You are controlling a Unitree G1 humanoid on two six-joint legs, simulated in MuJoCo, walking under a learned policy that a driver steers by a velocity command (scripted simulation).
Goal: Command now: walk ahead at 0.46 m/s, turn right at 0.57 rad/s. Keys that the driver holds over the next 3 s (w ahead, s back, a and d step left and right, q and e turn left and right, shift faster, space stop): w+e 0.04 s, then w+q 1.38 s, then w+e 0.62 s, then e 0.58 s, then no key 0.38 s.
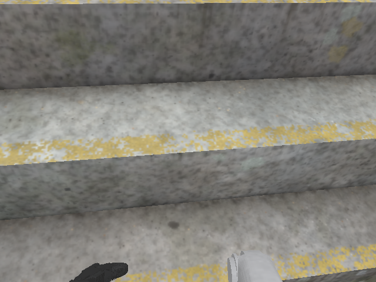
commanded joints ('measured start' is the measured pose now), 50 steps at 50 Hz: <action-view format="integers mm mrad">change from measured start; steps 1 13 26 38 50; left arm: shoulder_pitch -344 107 376 126 -192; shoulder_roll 18 105 191 -70 -50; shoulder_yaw -13 33 9 -88 -113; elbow -227 208 379 -99 -240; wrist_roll -5 -25 -107 37 -48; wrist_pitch -11 -94 -164 -145 -80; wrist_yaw -14 -43 23 -18 4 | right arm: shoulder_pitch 64 -280 -524 -248 -41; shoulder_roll -112 60 -8 -80 -178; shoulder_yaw -31 12 82 14 -33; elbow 22 -331 -387 -56 -89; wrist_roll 5 -6 83 3 83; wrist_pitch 3 44 180 109 87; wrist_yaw -5 38 -19 7 -43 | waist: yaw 5 -34 -86 114 37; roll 202 42 -19 -14 122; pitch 121 -3 -63 101 -194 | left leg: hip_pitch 114 -998 -753 -475 -383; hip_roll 197 -152 -167 -90 -24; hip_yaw -129 -520 -58 -803 -527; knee -350 1889 1226 68 -242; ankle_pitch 296 511 46 -104 1305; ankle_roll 158 156 222 254 286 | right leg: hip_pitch -150 842 1031 117 853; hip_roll -87 -279 -149 38 47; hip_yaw -94 228 -481 5 -269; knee -295 -1707 -2207 60 -810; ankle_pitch -165 -252 1107 242 -307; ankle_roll -16 6 36 -1 -17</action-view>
